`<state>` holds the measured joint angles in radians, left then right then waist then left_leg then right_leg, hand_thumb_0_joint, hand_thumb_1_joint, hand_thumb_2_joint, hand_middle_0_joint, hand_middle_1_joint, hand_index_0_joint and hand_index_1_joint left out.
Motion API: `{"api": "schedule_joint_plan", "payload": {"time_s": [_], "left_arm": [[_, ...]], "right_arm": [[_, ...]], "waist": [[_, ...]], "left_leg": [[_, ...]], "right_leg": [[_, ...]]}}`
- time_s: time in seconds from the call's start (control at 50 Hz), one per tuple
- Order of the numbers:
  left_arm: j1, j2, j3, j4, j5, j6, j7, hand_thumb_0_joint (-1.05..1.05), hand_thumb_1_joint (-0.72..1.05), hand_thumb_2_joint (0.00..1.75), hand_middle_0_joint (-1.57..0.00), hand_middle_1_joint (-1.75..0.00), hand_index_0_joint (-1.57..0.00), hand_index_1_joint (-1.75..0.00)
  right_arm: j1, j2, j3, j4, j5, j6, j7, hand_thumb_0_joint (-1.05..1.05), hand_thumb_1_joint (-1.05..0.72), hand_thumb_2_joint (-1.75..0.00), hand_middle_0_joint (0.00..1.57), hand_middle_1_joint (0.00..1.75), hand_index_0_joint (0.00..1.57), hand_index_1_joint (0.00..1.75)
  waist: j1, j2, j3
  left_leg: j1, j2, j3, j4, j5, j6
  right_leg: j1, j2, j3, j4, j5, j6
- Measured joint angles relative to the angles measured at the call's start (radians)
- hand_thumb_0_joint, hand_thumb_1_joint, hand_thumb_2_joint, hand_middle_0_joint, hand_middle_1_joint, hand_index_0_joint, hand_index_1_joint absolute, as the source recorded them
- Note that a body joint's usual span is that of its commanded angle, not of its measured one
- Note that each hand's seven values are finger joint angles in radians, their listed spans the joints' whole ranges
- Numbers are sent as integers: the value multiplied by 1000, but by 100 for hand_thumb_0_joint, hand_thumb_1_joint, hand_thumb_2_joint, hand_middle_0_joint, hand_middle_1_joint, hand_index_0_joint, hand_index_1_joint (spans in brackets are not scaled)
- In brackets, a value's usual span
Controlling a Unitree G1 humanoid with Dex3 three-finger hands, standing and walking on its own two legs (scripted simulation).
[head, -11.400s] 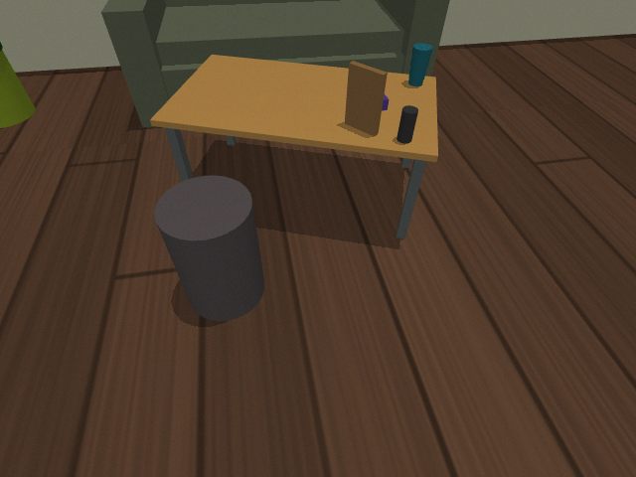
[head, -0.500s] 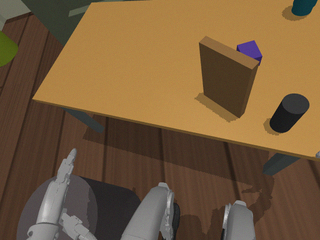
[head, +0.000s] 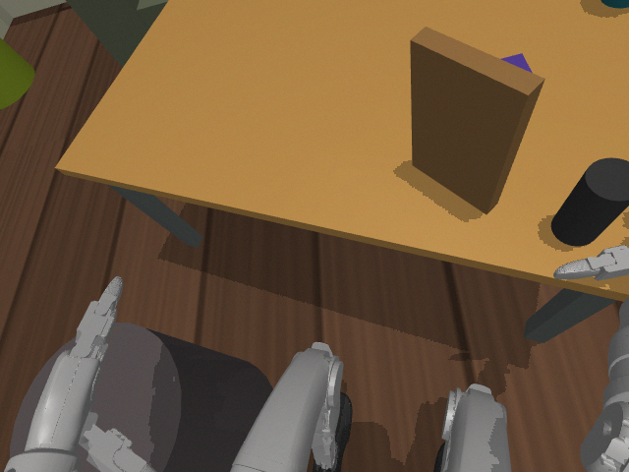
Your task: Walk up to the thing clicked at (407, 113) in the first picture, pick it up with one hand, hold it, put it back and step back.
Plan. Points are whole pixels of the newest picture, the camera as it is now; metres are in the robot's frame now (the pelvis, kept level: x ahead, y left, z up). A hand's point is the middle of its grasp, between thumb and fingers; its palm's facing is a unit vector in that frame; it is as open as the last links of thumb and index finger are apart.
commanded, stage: close in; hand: right
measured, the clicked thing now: (591, 206) +0.49 -0.22 -0.04
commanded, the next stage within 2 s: rest palm in 0.02 s
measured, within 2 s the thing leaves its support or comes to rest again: leaves its support in 1.42 s
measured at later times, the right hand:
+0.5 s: hand (581, 208) +0.49 -0.21 -0.04, palm faces +0.21 +0.98 +0.01, open 16.7 cm
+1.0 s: hand (580, 202) +0.49 -0.21 -0.03, palm faces +0.22 +0.98 +0.00, open 10.3 cm
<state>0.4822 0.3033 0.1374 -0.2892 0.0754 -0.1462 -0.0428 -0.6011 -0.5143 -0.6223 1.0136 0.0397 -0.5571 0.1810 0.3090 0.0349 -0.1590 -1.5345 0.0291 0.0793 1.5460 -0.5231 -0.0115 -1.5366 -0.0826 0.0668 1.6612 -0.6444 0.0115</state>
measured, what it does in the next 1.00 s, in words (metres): stands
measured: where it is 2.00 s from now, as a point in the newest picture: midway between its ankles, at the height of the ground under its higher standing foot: outside the picture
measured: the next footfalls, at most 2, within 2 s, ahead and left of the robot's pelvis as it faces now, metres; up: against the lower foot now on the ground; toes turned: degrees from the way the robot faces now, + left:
none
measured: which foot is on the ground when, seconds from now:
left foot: down 0.00-1.00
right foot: down 0.00-1.00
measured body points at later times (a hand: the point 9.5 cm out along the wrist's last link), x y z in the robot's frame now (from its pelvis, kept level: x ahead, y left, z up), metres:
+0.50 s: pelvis +0.01 +0.00 +0.00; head +0.18 -0.07 +0.41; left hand +0.18 +0.26 +0.12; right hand +0.47 -0.26 -0.03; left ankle +0.09 +0.13 -0.53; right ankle +0.05 -0.12 -0.53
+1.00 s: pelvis +0.00 +0.00 +0.00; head +0.18 -0.07 +0.41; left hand +0.18 +0.27 +0.12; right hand +0.47 -0.26 -0.03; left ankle +0.09 +0.13 -0.53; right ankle +0.05 -0.12 -0.53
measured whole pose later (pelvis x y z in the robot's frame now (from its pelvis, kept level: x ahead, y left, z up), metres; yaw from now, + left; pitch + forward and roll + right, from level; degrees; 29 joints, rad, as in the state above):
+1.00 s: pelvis +0.00 +0.00 +0.00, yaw +0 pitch +29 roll +4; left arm 0.48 0.32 0.17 -0.38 0.08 -0.12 -0.06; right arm -0.65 -0.48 -0.57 1.04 -0.03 -0.59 0.05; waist 0.33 0.04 -0.15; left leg -1.52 0.03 0.07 1.54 -0.53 -0.01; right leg -1.51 -0.08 0.06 1.64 -0.64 0.02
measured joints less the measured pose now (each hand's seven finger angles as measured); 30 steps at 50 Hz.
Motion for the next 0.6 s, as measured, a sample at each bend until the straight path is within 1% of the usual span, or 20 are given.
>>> {"api": "schedule_joint_plan", "payload": {"time_s": [0.06, 0.16, 0.2, 0.26, 0.36, 0.44, 0.6], "left_arm": [[6, 2, 2, -31, -3, 1, -2, -1, -54, 5, -7, -6, -7, -5], [11, 3, 25, -42, -8, -4, -1, -1, -54, 5, -7, -5, -7, -5], [15, 0, 30, -47, -5, -2, 0, -1, -55, 6, -7, -5, -6, -5], [21, -6, 27, -53, -2, -3, -2, -1, -56, 7, -7, -5, -5, -6], [20, -9, 18, -60, 2, 0, -11, -1, -57, 7, -7, -5, -5, -6], [12, -8, 11, -79, 7, 14, -21, -1, -56, 7, -7, -5, -6, -6], [13, 15, 43, -106, 3, 20, -28, -1, -56, 7, -7, -5, -6, -6]], "right_arm": [[12, 18, 5, 4, -2, -5, -23, -2, 58, -5, 4, 6, 4, 5], [29, 48, 18, -6, -4, -24, -52, -2, 57, -6, 4, 6, 4, 5], [34, 58, 30, -19, -8, -33, -60, -2, 56, -5, 4, 6, 5, 5], [34, 69, 51, -24, -16, -44, -68, -2, 54, -4, 6, 5, 6, 4], [16, 75, 64, -11, -32, -47, -84, -2, 54, -2, 13, 5, 13, 4], [-8, 60, 56, 7, -48, -53, -103, -2, 53, -1, 21, 7, 20, 6], [-43, 26, 40, 34, -59, -45, -118, -1, 52, -3, 32, 15, 32, 14]], "waist": [[-3, -3, -3], [-8, 3, -3], [-10, 9, -3], [-10, 13, -5], [-2, 13, -5], [12, 13, -1], [30, 10, 5]], "left_leg": [[12, 0, -3, -5, -3, 1], [28, 1, -3, -13, -9, 2], [32, 2, -3, -14, -11, 3], [35, 4, -2, -15, -14, 3], [31, 6, -3, -14, -14, 2], [21, 5, -8, -6, -13, 0], [1, 1, -14, 3, -8, -2]], "right_leg": [[16, 0, -3, -10, -1, 1], [33, 1, -4, -23, -3, 4], [38, 2, -5, -26, -4, 5], [40, 4, -3, -27, -5, 6], [35, 7, -4, -25, -5, 4], [27, 6, -8, -18, -6, 2], [11, 3, -14, -8, -6, 0]]}}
